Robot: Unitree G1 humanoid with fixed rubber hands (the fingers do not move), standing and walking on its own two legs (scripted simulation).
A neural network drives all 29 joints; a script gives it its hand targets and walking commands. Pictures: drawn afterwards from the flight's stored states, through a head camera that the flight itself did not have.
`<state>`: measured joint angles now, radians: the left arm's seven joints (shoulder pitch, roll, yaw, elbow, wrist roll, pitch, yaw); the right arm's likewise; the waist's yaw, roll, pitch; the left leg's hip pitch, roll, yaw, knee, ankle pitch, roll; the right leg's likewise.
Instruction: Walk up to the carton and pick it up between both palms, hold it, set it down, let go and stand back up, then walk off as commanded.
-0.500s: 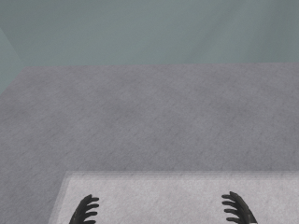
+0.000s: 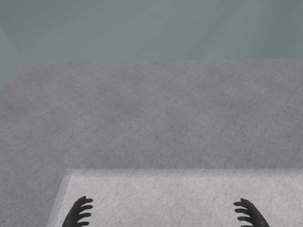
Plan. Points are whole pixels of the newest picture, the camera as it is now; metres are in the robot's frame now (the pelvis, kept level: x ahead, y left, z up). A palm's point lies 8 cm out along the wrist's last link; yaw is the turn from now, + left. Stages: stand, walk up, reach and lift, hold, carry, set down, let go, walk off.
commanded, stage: stand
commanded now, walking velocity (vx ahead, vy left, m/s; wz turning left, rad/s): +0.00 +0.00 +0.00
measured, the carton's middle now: out of the picture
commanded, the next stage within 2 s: walk up in 1.38 s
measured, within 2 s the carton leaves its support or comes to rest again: neither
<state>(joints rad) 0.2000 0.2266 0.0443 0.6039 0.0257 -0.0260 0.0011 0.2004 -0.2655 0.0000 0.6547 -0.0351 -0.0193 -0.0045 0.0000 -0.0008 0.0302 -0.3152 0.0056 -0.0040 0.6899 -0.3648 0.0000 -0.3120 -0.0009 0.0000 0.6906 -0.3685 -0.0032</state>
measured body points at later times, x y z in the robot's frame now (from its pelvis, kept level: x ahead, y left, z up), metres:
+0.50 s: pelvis -0.01 +0.00 +0.00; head +0.00 +0.00 +0.45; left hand +0.16 +0.26 -0.08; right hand +0.14 -0.26 -0.10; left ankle +0.00 +0.12 -0.72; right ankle +0.00 -0.12 -0.72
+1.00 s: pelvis -0.01 +0.00 +0.00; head -0.01 +0.00 +0.45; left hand +0.15 +0.26 -0.08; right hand +0.12 -0.26 -0.10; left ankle +0.00 +0.12 -0.72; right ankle +0.00 -0.12 -0.72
